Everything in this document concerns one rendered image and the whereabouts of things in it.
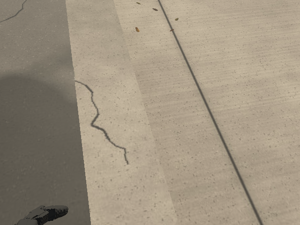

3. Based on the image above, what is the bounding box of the robot left hand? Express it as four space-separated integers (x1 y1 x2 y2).
15 205 68 225

